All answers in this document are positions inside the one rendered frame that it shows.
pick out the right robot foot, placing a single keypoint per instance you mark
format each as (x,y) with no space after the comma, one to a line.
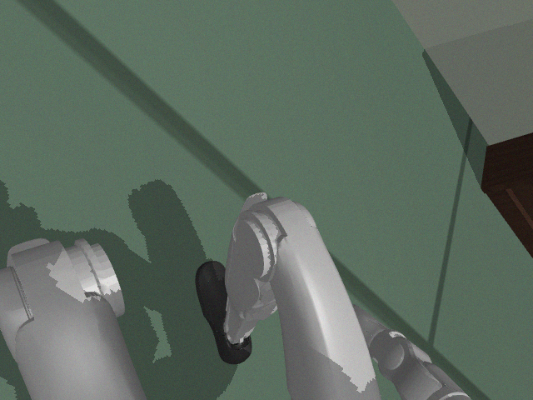
(212,295)

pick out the right robot hand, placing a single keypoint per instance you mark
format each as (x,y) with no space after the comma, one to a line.
(369,325)

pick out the right robot arm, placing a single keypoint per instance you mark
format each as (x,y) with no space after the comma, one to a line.
(410,369)

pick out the bookshelf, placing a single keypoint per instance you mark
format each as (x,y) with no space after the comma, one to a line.
(508,182)

